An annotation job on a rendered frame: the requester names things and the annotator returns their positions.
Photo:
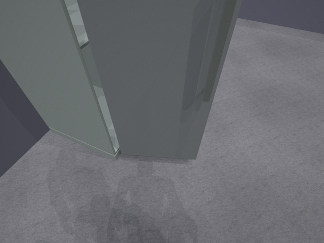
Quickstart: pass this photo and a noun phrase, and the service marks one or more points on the handle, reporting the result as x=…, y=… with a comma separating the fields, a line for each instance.
x=224, y=24

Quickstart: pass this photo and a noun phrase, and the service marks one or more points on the fridge door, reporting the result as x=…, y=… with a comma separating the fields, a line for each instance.
x=153, y=58

